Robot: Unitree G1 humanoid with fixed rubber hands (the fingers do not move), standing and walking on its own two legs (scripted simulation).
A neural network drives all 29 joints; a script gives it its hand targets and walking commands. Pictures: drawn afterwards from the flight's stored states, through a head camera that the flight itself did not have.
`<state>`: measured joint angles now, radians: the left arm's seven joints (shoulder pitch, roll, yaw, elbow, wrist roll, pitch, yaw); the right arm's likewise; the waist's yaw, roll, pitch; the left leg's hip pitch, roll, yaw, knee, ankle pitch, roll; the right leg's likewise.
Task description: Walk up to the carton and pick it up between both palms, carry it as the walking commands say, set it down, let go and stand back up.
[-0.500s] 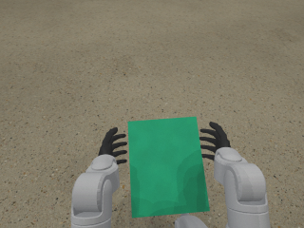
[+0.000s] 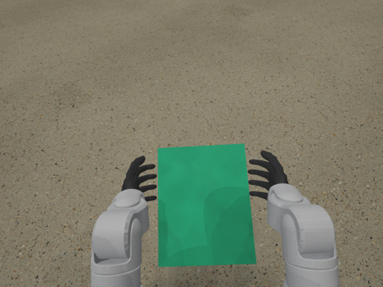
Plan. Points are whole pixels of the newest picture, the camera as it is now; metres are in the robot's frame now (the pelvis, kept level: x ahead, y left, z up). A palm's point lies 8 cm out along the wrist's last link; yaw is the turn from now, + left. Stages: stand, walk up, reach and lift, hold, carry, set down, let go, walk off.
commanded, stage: carry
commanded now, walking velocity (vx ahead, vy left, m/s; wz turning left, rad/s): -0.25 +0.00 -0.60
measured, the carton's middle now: (203, 201) +0.31 -0.01 -0.01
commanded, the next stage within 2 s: none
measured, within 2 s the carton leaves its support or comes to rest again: neither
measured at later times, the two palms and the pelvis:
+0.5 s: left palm out of the picture +0.10 +0.07 +0.11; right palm out of the picture +0.04 -0.18 +0.11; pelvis -0.19 +0.01 +0.00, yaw -17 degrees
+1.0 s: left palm out of the picture -0.08 +0.06 +0.10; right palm out of the picture -0.20 -0.17 +0.11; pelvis -0.37 +0.08 +0.01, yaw -32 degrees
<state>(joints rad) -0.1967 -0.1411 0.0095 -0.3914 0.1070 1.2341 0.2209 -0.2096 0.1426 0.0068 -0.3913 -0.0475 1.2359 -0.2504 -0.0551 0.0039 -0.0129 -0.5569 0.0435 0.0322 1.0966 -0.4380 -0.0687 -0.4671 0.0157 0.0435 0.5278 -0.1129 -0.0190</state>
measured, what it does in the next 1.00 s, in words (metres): walks backwards, turning right: left foot, then right foot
